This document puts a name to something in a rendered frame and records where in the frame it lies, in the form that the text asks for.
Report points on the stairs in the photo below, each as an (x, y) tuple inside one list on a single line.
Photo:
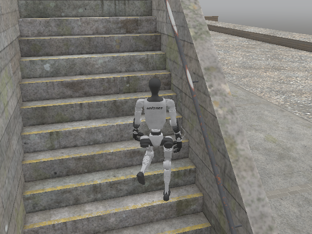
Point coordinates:
[(84, 64)]

